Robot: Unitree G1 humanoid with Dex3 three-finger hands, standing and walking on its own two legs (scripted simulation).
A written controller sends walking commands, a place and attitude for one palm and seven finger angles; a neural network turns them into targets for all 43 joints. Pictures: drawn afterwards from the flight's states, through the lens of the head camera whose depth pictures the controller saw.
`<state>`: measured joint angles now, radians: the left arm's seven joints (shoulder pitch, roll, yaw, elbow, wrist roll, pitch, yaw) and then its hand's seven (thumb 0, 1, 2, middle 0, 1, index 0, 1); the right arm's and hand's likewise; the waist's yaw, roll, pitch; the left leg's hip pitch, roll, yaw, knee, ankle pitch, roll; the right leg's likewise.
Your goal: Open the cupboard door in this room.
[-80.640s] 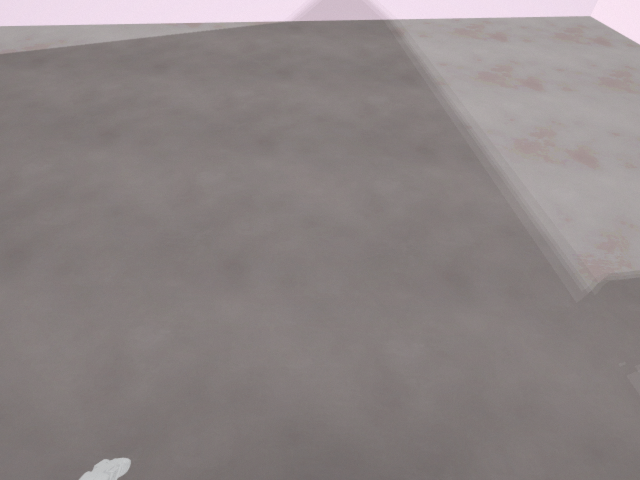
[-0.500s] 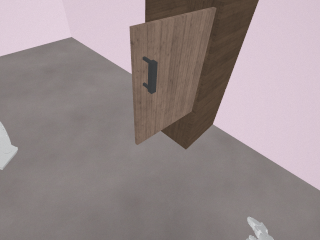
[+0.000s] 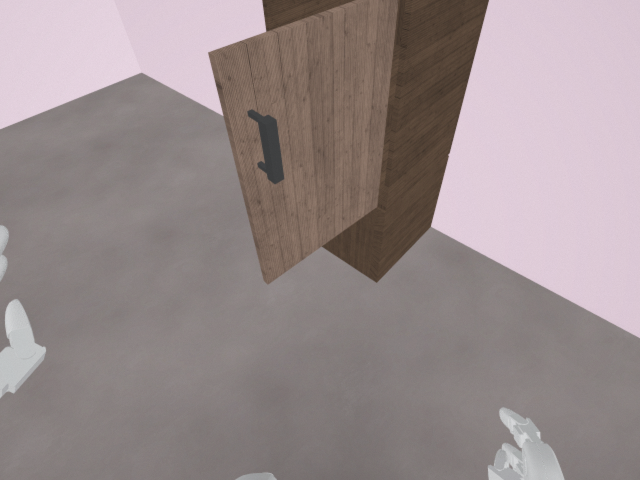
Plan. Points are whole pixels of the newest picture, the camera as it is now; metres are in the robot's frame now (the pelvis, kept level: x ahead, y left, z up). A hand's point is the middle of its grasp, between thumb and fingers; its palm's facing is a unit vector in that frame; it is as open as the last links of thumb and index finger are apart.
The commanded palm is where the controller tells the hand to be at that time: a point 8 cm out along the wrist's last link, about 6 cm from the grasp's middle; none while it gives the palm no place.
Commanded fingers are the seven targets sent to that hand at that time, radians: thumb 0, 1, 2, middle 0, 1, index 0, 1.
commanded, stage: stop stepping back and stand still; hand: left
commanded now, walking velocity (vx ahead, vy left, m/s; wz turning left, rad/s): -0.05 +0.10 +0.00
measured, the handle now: (264, 146) +0.65 +0.13 +0.07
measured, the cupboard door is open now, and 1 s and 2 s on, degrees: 84 84 84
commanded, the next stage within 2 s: let the arm hang, fingers relaxed in 0.62 s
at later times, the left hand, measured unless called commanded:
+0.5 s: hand out of the picture +0.20 +0.31 +0.16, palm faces +0.42 -0.77 -0.47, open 7.4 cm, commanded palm +0.14 +0.35 +0.17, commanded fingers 0.00 0.90 0.90 -0.20 -0.30 -0.20 -0.30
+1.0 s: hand out of the picture +0.09 +0.22 -0.16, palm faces -0.05 -0.98 -0.19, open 7.4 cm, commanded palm none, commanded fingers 0.00 0.90 0.90 -0.20 -0.30 -0.20 -0.30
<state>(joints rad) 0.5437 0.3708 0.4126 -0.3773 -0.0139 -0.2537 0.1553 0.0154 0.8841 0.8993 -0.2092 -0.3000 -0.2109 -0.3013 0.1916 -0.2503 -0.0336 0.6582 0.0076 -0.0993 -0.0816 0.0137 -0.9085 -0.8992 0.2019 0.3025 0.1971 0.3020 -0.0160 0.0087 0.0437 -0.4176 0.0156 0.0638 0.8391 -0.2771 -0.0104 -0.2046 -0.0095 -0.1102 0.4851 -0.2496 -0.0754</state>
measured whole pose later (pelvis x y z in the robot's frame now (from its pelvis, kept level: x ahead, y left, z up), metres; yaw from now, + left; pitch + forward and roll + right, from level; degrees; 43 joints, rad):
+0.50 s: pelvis +0.00 +0.05 +0.00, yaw -1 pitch -1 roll -1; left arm 0.54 0.38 0.40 -0.45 -0.02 -0.20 0.15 0.02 0.89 0.90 -0.21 -0.30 -0.21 -0.30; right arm 0.22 -0.16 0.05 0.61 0.00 -0.12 -0.06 0.01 -0.91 -0.90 0.20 0.30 0.20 0.30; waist 0.02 0.01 0.04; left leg -0.26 -0.02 0.07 0.46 -0.18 0.05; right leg -0.22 -0.02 -0.09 0.45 -0.22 -0.01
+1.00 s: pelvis +0.00 +0.04 -0.01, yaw +0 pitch +0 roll +0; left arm 0.26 0.20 -0.02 0.78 0.03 0.06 -0.01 0.01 0.91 0.90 -0.20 -0.30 -0.20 -0.30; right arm 0.18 -0.28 0.01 0.91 -0.02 -0.01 0.01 0.01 -0.91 -0.90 0.20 0.30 0.20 0.30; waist -0.03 -0.02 0.04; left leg -0.31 -0.03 0.06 0.52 -0.20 0.04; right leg -0.28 -0.04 -0.10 0.56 -0.28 -0.02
